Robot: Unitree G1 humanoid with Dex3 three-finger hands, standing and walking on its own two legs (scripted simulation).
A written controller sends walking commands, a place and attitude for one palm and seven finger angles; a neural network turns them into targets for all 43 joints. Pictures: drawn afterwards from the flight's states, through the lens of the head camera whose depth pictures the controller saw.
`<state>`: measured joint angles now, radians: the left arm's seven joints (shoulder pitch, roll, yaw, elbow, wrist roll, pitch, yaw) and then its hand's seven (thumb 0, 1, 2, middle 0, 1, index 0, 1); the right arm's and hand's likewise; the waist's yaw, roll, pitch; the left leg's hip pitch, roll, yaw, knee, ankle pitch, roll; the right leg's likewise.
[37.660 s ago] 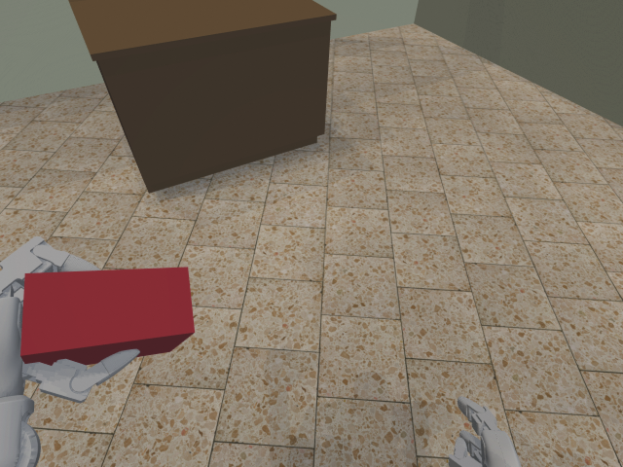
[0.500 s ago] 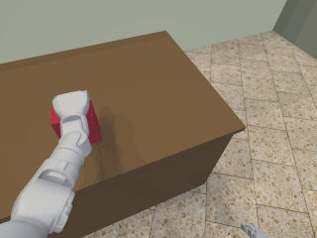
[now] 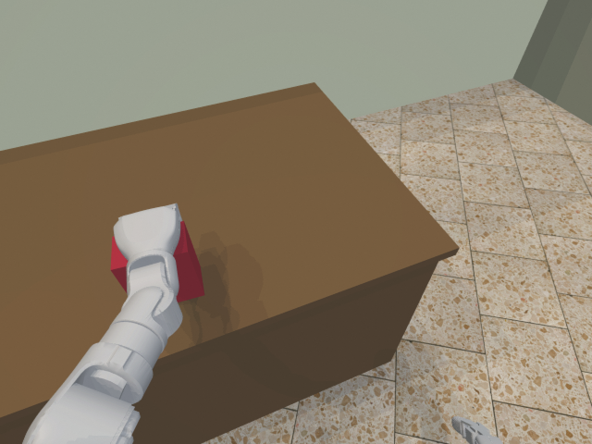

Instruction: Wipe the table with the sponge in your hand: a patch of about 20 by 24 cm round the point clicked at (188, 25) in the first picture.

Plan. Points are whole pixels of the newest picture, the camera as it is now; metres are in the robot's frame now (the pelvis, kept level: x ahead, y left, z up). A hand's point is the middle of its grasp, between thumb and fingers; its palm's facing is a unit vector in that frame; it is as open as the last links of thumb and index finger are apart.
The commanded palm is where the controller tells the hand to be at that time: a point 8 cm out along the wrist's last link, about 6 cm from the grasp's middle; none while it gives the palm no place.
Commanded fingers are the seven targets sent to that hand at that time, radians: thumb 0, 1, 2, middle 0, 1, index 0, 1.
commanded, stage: wipe back along the third lane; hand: left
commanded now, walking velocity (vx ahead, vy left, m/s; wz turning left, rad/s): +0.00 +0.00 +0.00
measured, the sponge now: (165, 275) +0.37 +0.25 -0.02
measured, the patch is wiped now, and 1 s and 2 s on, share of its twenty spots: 1.00 1.00 1.00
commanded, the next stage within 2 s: slide back across to the middle lane in 1.06 s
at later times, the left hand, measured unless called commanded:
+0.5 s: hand (169, 273) +0.35 +0.22 +0.03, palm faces -0.02 +0.00 -1.00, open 10.0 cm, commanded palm +0.31 +0.19 +0.05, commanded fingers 0.00 0.10 1.30 -1.20 -1.60 -1.20 -1.60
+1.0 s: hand (171, 271) +0.35 +0.22 +0.03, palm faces -0.06 +0.01 -1.00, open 10.0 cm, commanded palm +0.31 +0.19 +0.05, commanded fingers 0.00 0.10 1.30 -1.20 -1.60 -1.20 -1.60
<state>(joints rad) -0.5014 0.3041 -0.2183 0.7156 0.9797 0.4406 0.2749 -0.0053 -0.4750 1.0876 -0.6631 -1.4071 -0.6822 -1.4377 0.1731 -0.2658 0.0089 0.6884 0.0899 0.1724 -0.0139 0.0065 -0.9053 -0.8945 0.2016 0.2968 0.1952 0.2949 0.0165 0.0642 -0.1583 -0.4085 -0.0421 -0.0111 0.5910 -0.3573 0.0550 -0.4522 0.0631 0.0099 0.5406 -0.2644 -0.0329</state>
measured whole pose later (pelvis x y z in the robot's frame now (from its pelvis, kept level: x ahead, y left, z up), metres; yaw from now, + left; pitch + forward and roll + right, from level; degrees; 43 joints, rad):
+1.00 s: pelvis -0.02 -0.03 +0.00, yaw +1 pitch +9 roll +0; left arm -0.48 0.29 -0.23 0.71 0.99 0.46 0.26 0.00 -0.48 1.09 -0.68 -1.39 -0.70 -1.41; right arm 0.16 -0.27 0.01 0.69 0.09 0.15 -0.03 0.01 -0.91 -0.89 0.20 0.30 0.19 0.29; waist 0.03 0.06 -0.15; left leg -0.42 -0.03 -0.02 0.61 -0.34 0.02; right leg -0.48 0.07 0.00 0.59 -0.26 -0.06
